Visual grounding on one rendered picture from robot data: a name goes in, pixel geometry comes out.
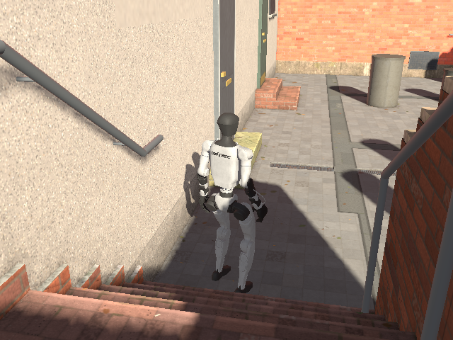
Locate stairs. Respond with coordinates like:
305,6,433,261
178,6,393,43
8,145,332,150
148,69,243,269
65,280,417,340

